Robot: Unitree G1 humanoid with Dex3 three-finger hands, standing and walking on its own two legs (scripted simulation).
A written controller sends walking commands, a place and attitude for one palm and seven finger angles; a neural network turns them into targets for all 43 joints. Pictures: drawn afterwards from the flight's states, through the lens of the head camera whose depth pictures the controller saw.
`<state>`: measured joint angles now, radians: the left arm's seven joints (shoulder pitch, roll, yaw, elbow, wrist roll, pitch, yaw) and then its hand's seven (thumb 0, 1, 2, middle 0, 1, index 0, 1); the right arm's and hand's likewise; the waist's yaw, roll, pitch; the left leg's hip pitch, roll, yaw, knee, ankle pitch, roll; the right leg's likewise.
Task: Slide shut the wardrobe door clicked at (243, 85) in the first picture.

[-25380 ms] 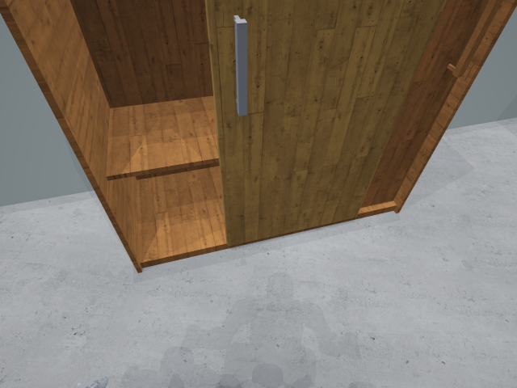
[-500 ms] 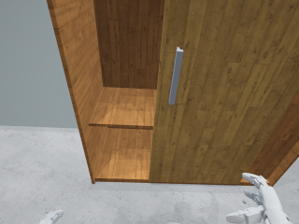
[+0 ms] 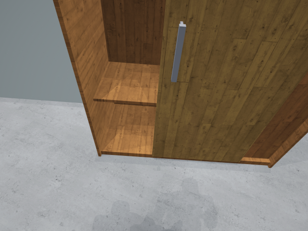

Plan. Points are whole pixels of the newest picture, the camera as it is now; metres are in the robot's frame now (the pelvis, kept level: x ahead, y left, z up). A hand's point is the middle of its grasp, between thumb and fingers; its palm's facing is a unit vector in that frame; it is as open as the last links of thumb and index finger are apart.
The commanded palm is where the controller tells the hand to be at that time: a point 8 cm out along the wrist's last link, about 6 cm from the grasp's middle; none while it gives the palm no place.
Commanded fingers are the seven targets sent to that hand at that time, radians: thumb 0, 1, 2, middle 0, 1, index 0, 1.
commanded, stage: relax the arm and regain balance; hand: right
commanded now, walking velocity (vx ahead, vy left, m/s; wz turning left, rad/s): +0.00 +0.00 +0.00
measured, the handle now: (177, 53) +0.74 +0.00 +0.12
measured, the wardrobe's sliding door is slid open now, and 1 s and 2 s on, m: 0.38 0.38 0.38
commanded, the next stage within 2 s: step back with the hand held close in 0.50 s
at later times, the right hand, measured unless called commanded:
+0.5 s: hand out of the picture +0.03 -0.27 -0.14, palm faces +0.09 +0.95 -0.32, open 16.5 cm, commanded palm none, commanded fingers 0.00 0.50 -0.30 0.15 0.30 0.15 0.30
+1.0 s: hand out of the picture +0.19 -0.26 +0.24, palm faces +0.37 +0.75 -0.55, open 7.7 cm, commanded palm +0.09 -0.29 +0.19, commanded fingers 0.00 -0.90 -0.90 0.20 0.30 0.20 0.30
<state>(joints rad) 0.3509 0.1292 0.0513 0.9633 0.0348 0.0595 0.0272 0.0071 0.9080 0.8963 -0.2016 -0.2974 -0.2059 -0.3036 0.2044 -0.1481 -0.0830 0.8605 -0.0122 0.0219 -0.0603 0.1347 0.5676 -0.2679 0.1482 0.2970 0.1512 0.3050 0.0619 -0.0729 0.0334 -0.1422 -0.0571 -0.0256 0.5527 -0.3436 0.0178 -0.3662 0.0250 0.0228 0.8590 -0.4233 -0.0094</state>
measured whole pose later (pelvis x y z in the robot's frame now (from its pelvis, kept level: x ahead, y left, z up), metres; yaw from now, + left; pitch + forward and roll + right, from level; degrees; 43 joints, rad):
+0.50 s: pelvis -0.05 -0.04 +0.01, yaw +0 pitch -3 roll +1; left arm 0.25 0.18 0.05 1.02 0.03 0.03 0.00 0.00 0.91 0.90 -0.20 -0.30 -0.20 -0.30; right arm 0.19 -0.25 -0.10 0.98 0.00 0.01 -0.02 0.14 0.56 -0.28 0.15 0.30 0.15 0.30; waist 0.02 -0.05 0.06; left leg -0.18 0.02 -0.07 0.44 -0.24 -0.02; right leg -0.25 0.07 0.00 0.40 -0.10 -0.07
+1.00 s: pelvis -0.08 -0.02 +0.00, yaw +6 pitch +0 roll -1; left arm 0.03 0.14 0.00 0.53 -0.05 -0.13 -0.04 0.00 0.90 0.90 -0.20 -0.30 -0.20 -0.30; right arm 0.31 -0.55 -0.50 -0.31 0.07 -0.25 -0.08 -0.01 -0.84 -0.86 0.18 0.29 0.18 0.30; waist 0.02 -0.06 -0.02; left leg -0.21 0.00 -0.01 0.54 -0.34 0.03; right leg -0.37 0.01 -0.10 0.47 -0.10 -0.04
